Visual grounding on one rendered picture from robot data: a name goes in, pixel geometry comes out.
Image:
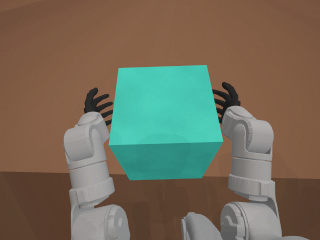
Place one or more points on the carton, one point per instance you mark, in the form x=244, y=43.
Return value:
x=164, y=123

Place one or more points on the robot right hand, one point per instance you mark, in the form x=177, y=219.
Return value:
x=231, y=99

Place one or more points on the left robot upper arm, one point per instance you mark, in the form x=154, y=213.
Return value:
x=102, y=223

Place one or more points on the robot left hand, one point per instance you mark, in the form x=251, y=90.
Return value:
x=91, y=104

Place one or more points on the right robot forearm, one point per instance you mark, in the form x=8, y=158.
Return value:
x=252, y=144

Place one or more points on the left robot forearm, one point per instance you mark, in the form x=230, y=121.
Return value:
x=85, y=153

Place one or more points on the right robot upper arm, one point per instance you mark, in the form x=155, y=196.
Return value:
x=251, y=221

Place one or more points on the robot right thigh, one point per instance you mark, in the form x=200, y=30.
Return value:
x=198, y=227

